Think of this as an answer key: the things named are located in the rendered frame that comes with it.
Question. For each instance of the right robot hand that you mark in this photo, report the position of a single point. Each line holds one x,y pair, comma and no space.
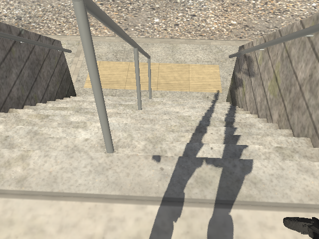
305,226

